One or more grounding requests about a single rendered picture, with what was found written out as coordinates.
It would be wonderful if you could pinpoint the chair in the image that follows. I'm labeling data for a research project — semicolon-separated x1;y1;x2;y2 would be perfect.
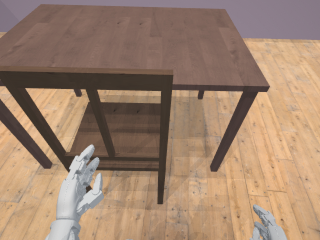
0;65;174;205

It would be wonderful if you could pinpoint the table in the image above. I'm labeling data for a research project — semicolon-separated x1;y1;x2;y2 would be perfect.
0;4;270;172

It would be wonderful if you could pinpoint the robot left hand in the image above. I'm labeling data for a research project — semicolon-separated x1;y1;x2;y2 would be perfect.
56;144;104;223

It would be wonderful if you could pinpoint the robot left forearm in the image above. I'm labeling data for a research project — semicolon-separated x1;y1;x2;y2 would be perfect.
45;218;81;240

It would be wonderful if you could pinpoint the robot right hand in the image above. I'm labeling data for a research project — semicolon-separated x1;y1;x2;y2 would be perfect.
249;204;288;240

